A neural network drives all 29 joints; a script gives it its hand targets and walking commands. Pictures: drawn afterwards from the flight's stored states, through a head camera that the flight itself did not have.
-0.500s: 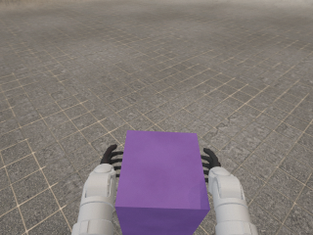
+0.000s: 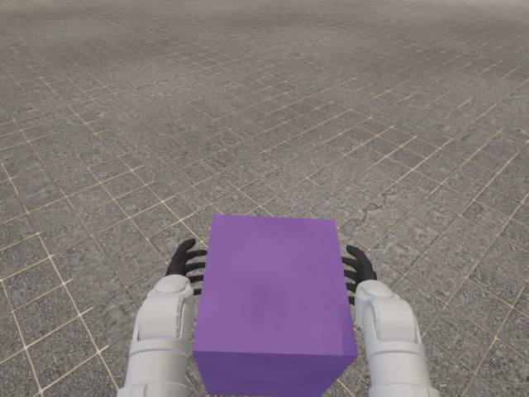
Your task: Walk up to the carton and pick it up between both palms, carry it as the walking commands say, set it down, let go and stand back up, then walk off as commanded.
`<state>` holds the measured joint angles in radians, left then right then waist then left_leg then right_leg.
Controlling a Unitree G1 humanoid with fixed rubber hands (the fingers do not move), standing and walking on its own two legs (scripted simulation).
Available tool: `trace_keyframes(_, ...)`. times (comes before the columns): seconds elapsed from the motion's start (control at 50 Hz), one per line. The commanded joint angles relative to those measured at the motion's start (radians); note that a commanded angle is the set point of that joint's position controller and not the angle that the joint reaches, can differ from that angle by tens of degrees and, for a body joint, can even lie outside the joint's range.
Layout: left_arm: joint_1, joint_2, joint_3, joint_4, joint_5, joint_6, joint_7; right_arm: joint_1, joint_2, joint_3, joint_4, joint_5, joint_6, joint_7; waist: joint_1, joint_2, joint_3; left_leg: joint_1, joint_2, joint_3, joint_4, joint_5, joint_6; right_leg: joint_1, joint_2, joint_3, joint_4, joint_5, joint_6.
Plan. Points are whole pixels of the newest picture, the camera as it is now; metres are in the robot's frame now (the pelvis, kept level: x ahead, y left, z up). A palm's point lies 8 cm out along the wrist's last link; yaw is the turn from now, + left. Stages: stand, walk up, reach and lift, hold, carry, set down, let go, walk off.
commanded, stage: carry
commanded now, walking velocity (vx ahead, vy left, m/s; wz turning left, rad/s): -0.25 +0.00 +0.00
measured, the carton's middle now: (269, 310) +0.29 +0.00 -0.03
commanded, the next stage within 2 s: none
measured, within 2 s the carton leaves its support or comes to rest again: neither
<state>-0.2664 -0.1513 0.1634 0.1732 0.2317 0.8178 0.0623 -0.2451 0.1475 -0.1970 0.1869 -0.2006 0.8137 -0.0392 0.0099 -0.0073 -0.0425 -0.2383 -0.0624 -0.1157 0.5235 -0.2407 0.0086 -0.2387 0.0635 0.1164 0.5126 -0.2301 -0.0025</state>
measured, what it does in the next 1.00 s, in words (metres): walks backwards: left foot, then right foot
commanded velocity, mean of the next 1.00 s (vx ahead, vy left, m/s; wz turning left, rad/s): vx -0.25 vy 0.00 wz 0.00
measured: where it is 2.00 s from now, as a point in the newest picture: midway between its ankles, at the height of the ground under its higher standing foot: outside the picture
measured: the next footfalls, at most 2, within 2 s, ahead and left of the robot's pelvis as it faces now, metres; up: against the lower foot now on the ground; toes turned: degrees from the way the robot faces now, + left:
left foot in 0.50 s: -0.10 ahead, +0.13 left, +0.00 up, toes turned +7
right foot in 0.86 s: -0.22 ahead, -0.10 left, +0.00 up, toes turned -2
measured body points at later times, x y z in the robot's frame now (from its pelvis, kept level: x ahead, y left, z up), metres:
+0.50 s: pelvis -0.12 +0.02 -0.01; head -0.13 +0.02 +0.44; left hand +0.16 +0.17 +0.07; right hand +0.17 -0.12 +0.06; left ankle -0.14 +0.12 -0.74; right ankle +0.03 -0.11 -0.74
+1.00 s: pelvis -0.28 +0.02 +0.00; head -0.27 +0.00 +0.45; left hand +0.00 +0.16 +0.06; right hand -0.01 -0.14 +0.04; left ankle -0.26 +0.13 -0.68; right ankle -0.26 -0.10 -0.74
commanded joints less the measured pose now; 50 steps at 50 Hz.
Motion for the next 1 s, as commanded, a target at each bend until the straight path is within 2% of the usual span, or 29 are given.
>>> trace_keyframes(0.0, -0.561, -0.961, -0.73, -0.253, -0.428, 0.037, -0.25, -0.538, 0.951, 0.726, -0.238, 0.368, 0.034, 0.221, -0.018, 0.053, -0.459, 0.084, 0.182, -0.038, 0.102, 0.548, 0.04, 0.02, -0.182, 0.03, 0.139, 0.484, -0.034)
trace_keyframes(0.04, -0.461, -0.924, -0.727, -0.259, -0.419, 0.091, -0.236, -0.511, 0.907, 0.754, -0.329, 0.39, 0.077, 0.21, -0.019, 0.058, -0.52, 0.088, 0.233, -0.095, 0.115, 0.692, 0.075, 0.012, -0.156, 0.006, 0.179, 0.414, -0.017)
trace_keyframes(0.1, -0.451, -0.915, -0.739, -0.343, -0.461, 0.169, -0.229, -0.513, 0.896, 0.781, -0.419, 0.427, 0.163, 0.191, -0.015, 0.028, -0.482, -0.021, 0.229, -0.102, 0.081, 0.502, 0.077, 0.02, -0.153, -0.015, 0.151, 0.292, -0.037)
trace_keyframes(0.16, -0.498, -0.908, -0.791, -0.506, -0.519, 0.257, -0.203, -0.488, 0.873, 0.789, -0.483, 0.471, 0.253, 0.188, -0.008, 0.168, -0.425, -0.08, 0.226, -0.102, 0.0, 0.276, 0.081, -0.063, -0.105, -0.049, 0.127, 0.092, -0.028)
trace_keyframes(0.18, -0.414, -0.881, -0.758, -0.433, -0.494, 0.28, -0.208, -0.541, 0.837, 0.798, -0.54, 0.485, 0.265, 0.181, -0.005, 0.049, -0.395, -0.158, 0.198, -0.068, 0.027, 0.191, 0.064, -0.041, -0.159, 0.0, 0.094, 0.121, -0.044)
trace_keyframes(0.2, -0.45, -0.889, -0.768, -0.478, -0.515, 0.304, -0.201, -0.493, 0.86, 0.815, -0.528, 0.49, 0.297, 0.178, -0.005, 0.026, -0.406, -0.171, 0.152, -0.037, 0.073, 0.099, 0.047, -0.026, -0.206, 0.047, 0.048, 0.136, -0.071)
trace_keyframes(0.22, -0.415, -0.891, -0.737, -0.454, -0.511, 0.319, -0.206, -0.559, 0.884, 0.833, -0.567, 0.514, 0.315, 0.175, 0.0, -0.152, -0.405, -0.216, 0.056, 0.066, 0.208, -0.037, 0.035, -0.014, -0.266, 0.135, -0.064, 0.103, -0.104)
trace_keyframes(0.24, -0.409, -0.882, -0.747, -0.451, -0.519, 0.338, -0.212, -0.507, 0.875, 0.817, -0.529, 0.503, 0.33, 0.175, 0.019, -0.206, -0.401, -0.262, -0.017, 0.125, 0.471, -0.243, 0.019, -0.027, -0.4, 0.29, -0.195, 0.08, -0.182)
trace_keyframes(0.26, -0.398, -0.874, -0.735, -0.463, -0.516, 0.346, -0.22, -0.551, 0.87, 0.83, -0.577, 0.518, 0.343, 0.181, 0.012, -0.289, -0.38, -0.244, -0.013, 0.149, 0.641, -0.285, -0.005, -0.13, -0.443, 0.308, -0.254, 0.006, -0.199)
trace_keyframes(0.28, -0.326, -0.881, -0.709, -0.419, -0.484, 0.359, -0.214, -0.506, 0.873, 0.815, -0.563, 0.525, 0.359, 0.185, 0.007, -0.227, -0.375, -0.195, 0.031, 0.103, 0.674, -0.264, -0.011, -0.157, -0.403, 0.28, -0.258, 0.048, -0.196)
trace_keyframes(0.32, -0.438, -0.9, -0.731, -0.514, -0.504, 0.374, -0.203, -0.589, 0.9, 0.827, -0.601, 0.566, 0.37, 0.194, 0.002, -0.116, -0.33, -0.196, 0.064, 0.145, 0.52, -0.222, -0.018, -0.191, -0.34, 0.113, -0.2, 0.066, -0.155)
trace_keyframes(0.42, -0.377, -0.887, -0.719, -0.523, -0.511, 0.407, -0.202, -0.492, 0.921, 0.8, -0.57, 0.556, 0.406, 0.179, -0.005, -0.159, -0.431, -0.054, 0.031, 0.17, -0.074, -0.137, -0.008, 0.027, -0.264, 0.041, -0.08, 0.22, -0.105)
trace_keyframes(0.44, -0.389, -0.891, -0.71, -0.529, -0.507, 0.408, -0.203, -0.521, 0.926, 0.804, -0.581, 0.548, 0.41, 0.179, -0.004, -0.157, -0.436, 0.045, 0.08, 0.124, -0.102, -0.119, 0.001, -0.048, -0.247, 0.027, -0.079, 0.153, -0.059)
trace_keyframes(0.46, -0.337, -0.871, -0.696, -0.475, -0.482, 0.415, -0.203, -0.443, 0.907, 0.776, -0.52, 0.527, 0.419, 0.184, -0.007, -0.053, -0.415, 0.13, 0.177, -0.008, -0.174, -0.121, 0.027, -0.192, -0.222, 0.015, -0.03, -0.031, -0.02)
trace_keyframes(0.48, -0.332, -0.872, -0.693, -0.462, -0.478, 0.407, -0.208, -0.508, 0.886, 0.791, -0.572, 0.533, 0.409, 0.186, -0.005, 0.153, -0.378, 0.15, 0.441, -0.293, -0.198, 0.226, 0.097, -0.352, -0.108, -0.106, 0.16, -0.186, 0.04)
trace_keyframes(0.5, -0.399, -0.916, -0.705, -0.477, -0.499, 0.407, -0.216, -0.492, 0.91, 0.793, -0.548, 0.511, 0.406, 0.199, -0.03, 0.21, -0.356, 0.001, 0.532, -0.201, -0.165, 0.371, 0.211, -0.352, -0.103, -0.147, 0.438, -0.3, 0.056)
trace_keyframes(0.54, -0.496, -0.947, -0.772, -0.499, -0.536, 0.401, -0.218, -0.473, 0.936, 0.757, -0.502, 0.501, 0.404, 0.204, -0.027, 0.071, -0.29, -0.079, 0.406, -0.09, -0.155, 0.429, 0.181, -0.337, -0.079, -0.099, 0.674, -0.24, 0.04)
trace_keyframes(0.56, -0.487, -0.978, -0.786, -0.481, -0.556, 0.405, -0.221, -0.527, 0.925, 0.758, -0.556, 0.513, 0.399, 0.205, -0.02, 0.122, -0.293, -0.03, 0.334, -0.014, -0.115, 0.488, 0.152, -0.376, -0.066, -0.095, 0.689, -0.204, 0.042)
trace_keyframes(0.58, -0.547, -0.962, -0.8, -0.547, -0.565, 0.394, -0.21, -0.488, 0.95, 0.744, -0.505, 0.508, 0.402, 0.205, -0.025, 0.113, -0.284, 0.039, 0.331, 0.018, -0.07, 0.627, 0.157, -0.423, -0.064, -0.107, 0.704, -0.203, 0.042)
trace_keyframes(0.64, -0.518, -0.977, -0.8, -0.526, -0.587, 0.401, -0.219, -0.533, 0.928, 0.741, -0.586, 0.513, 0.389, 0.192, -0.017, 0.178, -0.329, 0.099, 0.289, 0.058, -0.061, 0.56, 0.147, -0.391, -0.07, -0.152, 0.538, -0.216, 0.068)
trace_keyframes(0.7, -0.513, -0.95, -0.827, -0.605, -0.599, 0.409, -0.213, -0.412, 0.936, 0.717, -0.538, 0.475, 0.4, 0.183, -0.02, 0.225, -0.402, 0.209, 0.364, -0.04, -0.035, 0.663, 0.171, -0.336, -0.077, -0.162, 0.34, -0.272, 0.067)
trace_keyframes(0.74, -0.435, -0.939, -0.807, -0.519, -0.572, 0.418, -0.215, -0.349, 0.902, 0.702, -0.493, 0.439, 0.407, 0.186, -0.022, 0.257, -0.428, 0.143, 0.337, -0.062, -0.121, 0.398, 0.148, -0.199, -0.038, -0.205, 0.243, -0.275, 0.052)
trace_keyframes(0.78, -0.42, -0.967, -0.792, -0.503, -0.58, 0.418, -0.226, -0.378, 0.925, 0.717, -0.497, 0.445, 0.407, 0.176, -0.002, 0.193, -0.409, 0.11, 0.309, -0.008, -0.072, 0.355, 0.095, -0.073, -0.075, -0.185, -0.088, -0.058, 0.032)
trace_keyframes(0.82, -0.43, -0.964, -0.785, -0.534, -0.57, 0.391, -0.233, -0.441, 0.921, 0.752, -0.573, 0.456, 0.385, 0.181, -0.01, 0.048, -0.488, 0.013, 0.251, 0.011, -0.015, 0.32, 0.029, 0.145, -0.163, -0.081, -0.139, 0.054, 0.001)
trace_keyframes(0.84, -0.45, -0.956, -0.779, -0.559, -0.583, 0.387, -0.237, -0.451, 0.961, 0.778, -0.575, 0.478, 0.383, 0.176, -0.008, -0.093, -0.476, -0.195, 0.175, 0.086, 0.114, 0.098, -0.01, 0.261, -0.363, 0.105, -0.113, 0.383, -0.051)
trace_keyframes(0.86, -0.409, -0.967, -0.764, -0.531, -0.569, 0.39, -0.241, -0.444, 0.931, 0.765, -0.576, 0.467, 0.382, 0.183, 0.004, -0.244, -0.41, -0.353, 0.073, 0.189, 0.287, -0.266, -0.043, 0.227, -0.529, 0.187, -0.098, 0.627, -0.168)
trace_keyframes(0.88, -0.378, -0.974, -0.76, -0.501, -0.554, 0.383, -0.246, -0.528, 0.953, 0.792, -0.642, 0.502, 0.38, 0.184, 0.013, -0.291, -0.353, -0.314, 0.078, 0.123, 0.512, -0.313, -0.026, 0.057, -0.523, 0.141, -0.107, 0.69, -0.244)
trace_keyframes(0.92, -0.424, -1.005, -0.759, -0.581, -0.557, 0.365, -0.235, -0.622, 0.982, 0.844, -0.719, 0.561, 0.366, 0.183, 0.007, -0.179, -0.366, -0.347, 0.063, 0.107, 0.585, -0.239, -0.031, 0.111, -0.383, -0.024, -0.06, 0.647, -0.189)
trace_keyframes(0.98, -0.413, -0.949, -0.734, -0.62, -0.516, 0.37, -0.213, -0.579, 0.949, 0.861, -0.694, 0.571, 0.382, 0.186, 0.0, -0.198, -0.351, -0.334, 0.043, 0.154, 0.566, -0.221, -0.046, 0.079, -0.355, -0.04, -0.062, 0.625, -0.157)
